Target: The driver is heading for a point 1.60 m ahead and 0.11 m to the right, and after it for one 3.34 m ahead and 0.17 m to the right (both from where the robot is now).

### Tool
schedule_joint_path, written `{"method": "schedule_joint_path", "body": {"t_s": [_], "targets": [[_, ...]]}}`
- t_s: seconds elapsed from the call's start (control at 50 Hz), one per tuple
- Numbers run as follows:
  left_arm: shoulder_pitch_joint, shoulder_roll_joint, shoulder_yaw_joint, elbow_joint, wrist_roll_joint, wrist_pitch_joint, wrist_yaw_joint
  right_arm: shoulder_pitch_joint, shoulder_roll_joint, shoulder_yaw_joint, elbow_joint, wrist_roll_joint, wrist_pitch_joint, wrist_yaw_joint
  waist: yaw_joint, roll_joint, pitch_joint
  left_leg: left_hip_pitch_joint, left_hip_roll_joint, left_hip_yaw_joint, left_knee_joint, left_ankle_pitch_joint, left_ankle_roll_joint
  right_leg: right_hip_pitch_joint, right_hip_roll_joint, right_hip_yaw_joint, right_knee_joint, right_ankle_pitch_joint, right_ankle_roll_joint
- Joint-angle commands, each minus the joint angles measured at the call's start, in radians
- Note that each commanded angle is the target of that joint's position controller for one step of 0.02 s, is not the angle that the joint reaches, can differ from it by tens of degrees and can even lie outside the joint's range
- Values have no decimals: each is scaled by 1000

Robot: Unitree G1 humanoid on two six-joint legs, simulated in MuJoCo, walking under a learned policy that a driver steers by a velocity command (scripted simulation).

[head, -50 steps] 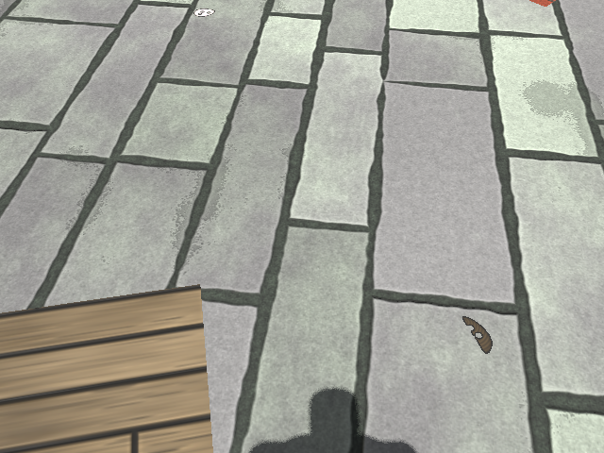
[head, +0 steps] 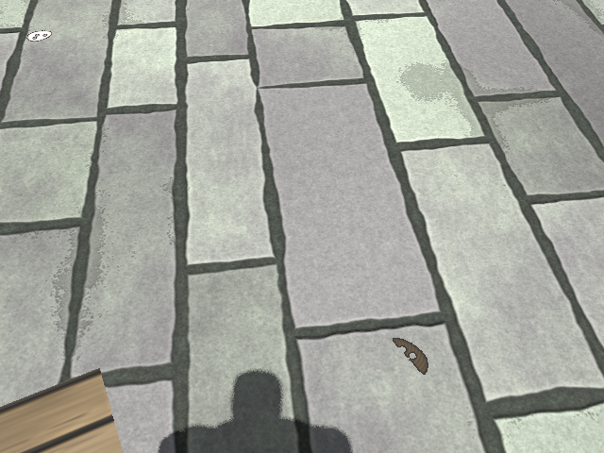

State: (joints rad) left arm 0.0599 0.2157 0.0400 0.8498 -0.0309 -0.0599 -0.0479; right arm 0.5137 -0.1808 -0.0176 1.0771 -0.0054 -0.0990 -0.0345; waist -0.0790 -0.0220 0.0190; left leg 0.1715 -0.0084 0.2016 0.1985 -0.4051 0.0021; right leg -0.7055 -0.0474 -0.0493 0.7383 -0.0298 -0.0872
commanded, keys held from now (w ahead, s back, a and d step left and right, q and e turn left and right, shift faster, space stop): w+e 0.34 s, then w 0.38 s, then w+q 0.28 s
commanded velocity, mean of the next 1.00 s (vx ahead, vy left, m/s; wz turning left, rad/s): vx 0.49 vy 0.00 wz -0.24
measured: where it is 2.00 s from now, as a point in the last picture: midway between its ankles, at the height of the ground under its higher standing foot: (329, 309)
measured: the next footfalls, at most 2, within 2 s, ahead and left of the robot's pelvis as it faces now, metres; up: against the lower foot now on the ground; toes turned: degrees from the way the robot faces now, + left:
right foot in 0.10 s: +0.23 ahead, -0.10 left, +0.00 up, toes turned -6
left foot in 0.58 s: +0.55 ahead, +0.04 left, +0.00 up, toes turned -17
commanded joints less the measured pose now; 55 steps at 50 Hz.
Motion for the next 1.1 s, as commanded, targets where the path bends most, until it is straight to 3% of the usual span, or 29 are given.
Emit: {"method": "schedule_joint_path", "body": {"t_s": [0.02, 0.06, 0.08, 0.1, 0.12, 0.14, 0.16, 0.18, 0.2, 0.26, 0.32, 0.4, 0.48, 0.54, 0.56, 0.58, 0.6, 0.62, 0.64, 0.66, 0.68, 0.72, 0.78, 0.88, 0.96, 1.02, 1.06, 1.08, 1.1], "targets": [[-98, 44, 7, -117, 1, -17, -23, 10, -197, -35, -45, 9, -1, -12, 70, 133, 94, -117, 271, -7, 88, 1090, 85, 129, 69, -97, -52, -42, -50], [90, 119, 47, -84, -2, -13, -27, -35, -234, -46, -70, 5, 13, -18, 187, 184, -39, -120, 282, 3, 369, 1356, 73, 380, 132, -110, -57, -92, -102], [247, 185, 81, -44, -1, -6, -18, -80, -243, -47, -96, 9, 12, -12, 276, 168, -122, -226, 248, 5, 592, 1266, 51, 626, 143, -65, -146, -35, -141], [370, 263, 105, -17, 3, 11, 8, -86, -198, -33, -133, -8, -3, 0, 293, 2, -205, -501, 155, -4, 961, 652, 17, 904, -38, 233, -193, -107, -199], [320, 327, 105, -56, 24, 3, 11, 27, -62, 5, -182, 5, -43, 26, 155, -207, -375, -845, -52, -182, 1322, -151, -14, 1153, -321, 889, -359, -231, -423], [332, 237, 87, -43, 30, -4, 15, -114, -160, -21, -214, 37, -86, 41, 220, -101, -348, -940, 0, -355, 1364, -98, 27, 1099, -284, 882, -470, -290, -367], [269, 185, 72, -48, 25, -16, 15, -193, -190, -31, -258, 61, -95, 40, 183, -63, -186, -984, 45, -330, 1294, -7, 50, 948, -245, 708, -483, -244, -308], [172, 155, 61, -72, 17, -27, 7, -210, -189, -36, -257, 47, -91, 28, 116, 66, -96, -929, 90, -316, 1201, 56, 47, 762, -191, 580, -501, -144, -263], [105, 128, 51, -94, 18, -32, 4, -195, -198, -49, -250, 29, -75, 18, 71, 90, -64, -855, 122, -310, 1123, 90, 36, 629, -144, 479, -511, -67, -234], [99, 137, 47, -104, 15, -34, 16, -175, -171, -58, -279, 0, -31, 14, 21, 34, -25, -747, 152, -284, 987, 126, -12, 422, -85, 361, -549, 45, -229], [167, 180, 58, -99, 19, -34, 41, -322, -160, -55, -346, -20, -20, 4, 57, -5, 5, -772, 127, -248, 772, 291, -55, 354, -39, 296, -551, 93, -212], [263, 177, 56, -82, 7, -24, 54, -481, -121, -36, -389, -5, -29, 17, 138, -45, -7, -722, 65, -228, 426, 529, -48, 413, -11, 264, -510, 9, -150], [336, 173, 50, -53, 6, -20, 55, -567, -157, -38, -429, 8, -47, 44, 176, -61, -8, -743, 51, -242, 326, 502, -13, 571, -90, 348, -435, -6, -144], [335, 194, 55, -52, 15, -8, 59, -538, -192, -49, -440, 8, -60, 56, 140, -92, -17, -696, 30, -229, 275, 358, 37, 674, -137, 404, -361, 115, -121], [315, 192, 52, -58, 16, -5, 59, -457, -209, -59, -421, 7, -63, 54, 93, -98, -51, -586, 8, -205, 233, 355, 65, 680, -111, 386, -291, 255, -103], [296, 167, 41, -70, 23, -6, 55, -319, -247, -76, -391, -2, -66, 48, 28, -78, -155, -370, 53, -243, 253, 400, 114, 630, -57, 339, -125, 338, -76], [320, 126, 24, -91, 40, -12, 54, -140, -317, -93, -372, -10, -63, 43, -25, 48, -313, -47, 234, -452, 297, 437, 208, 420, 34, 260, 178, 124, -30], [462, 66, 5, -75, 7, -27, 49, -43, -344, -108, -317, -4, -48, 55, 14, 365, -411, 230, 412, -883, 179, 198, 341, 75, 160, 191, 473, -495, 33], [406, 161, 20, -70, -12, -33, 49, -51, -244, -84, -324, 17, -44, 57, -12, 240, -313, 189, 399, -940, 119, -13, 299, -58, 100, 260, 577, -523, 25], [285, 198, 29, -97, -13, -35, 47, -134, -202, -70, -339, 20, -36, 53, -14, 135, -159, 46, 364, -792, 97, 16, 253, -101, 55, 224, 583, -425, 23], [224, 183, 26, -113, 4, -36, 48, -201, -195, -61, -353, 11, -29, 54, 14, 48, -82, -95, 323, -682, 69, 143, 237, -70, 11, 179, 539, -346, 29], [219, 151, 31, -120, 23, -32, 47, -248, -173, -52, -354, -3, -28, 60, 67, 64, -36, -242, 254, -555, 19, 306, 225, 13, -45, 157, 432, -272, 40], [224, 107, 24, -127, 32, -25, 50, -224, -187, -55, -335, 12, -30, 64, 87, 104, -36, -308, 207, -467, -22, 459, 247, 55, -51, 112, 307, -243, 68], [40, 77, 9, -180, 32, -40, 46, -162, -233, -72, -311, 26, -6, 39, 43, 99, -9, -352, 159, -379, -32, 467, 218, 116, -12, 90, -59, 9, 105], [-76, 100, 14, -214, 17, -56, 30, -89, -240, -75, -290, 35, 11, 31, 10, 117, 4, -335, 181, -425, 14, 395, 204, 191, 29, 95, -192, 72, 108], [-71, 145, 31, -223, 13, -71, 24, -100, -259, -83, -296, 36, 25, 22, 44, 138, -4, -295, 212, -501, 82, 341, 177, 275, 36, 109, -266, -6, 83], [74, 194, 58, -186, 27, -76, 35, -124, -230, -75, -310, 30, 33, 18, 123, 130, -73, -335, 137, -469, 256, 448, 125, 503, 23, 100, -326, -10, 40], [222, 262, 76, -177, 52, -77, 47, -154, -180, -57, -347, 13, 32, 17, 191, 43, -210, -472, 59, -407, 535, 352, 76, 753, -139, 230, -281, 117, -24], [291, 331, 92, -164, 67, -59, 50, -12, -86, -29, -371, 21, 22, 13, 140, -243, -359, -816, -66, -288, 864, -146, 10, 1081, -397, 565, -277, 268, -182]]}}
Velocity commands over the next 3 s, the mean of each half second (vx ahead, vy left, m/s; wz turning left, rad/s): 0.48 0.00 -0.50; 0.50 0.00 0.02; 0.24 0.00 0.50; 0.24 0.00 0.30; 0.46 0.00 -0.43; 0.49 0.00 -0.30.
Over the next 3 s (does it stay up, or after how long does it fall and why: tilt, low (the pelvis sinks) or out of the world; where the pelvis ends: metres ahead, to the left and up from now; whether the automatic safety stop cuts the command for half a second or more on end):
stays up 1.29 -0.17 0.00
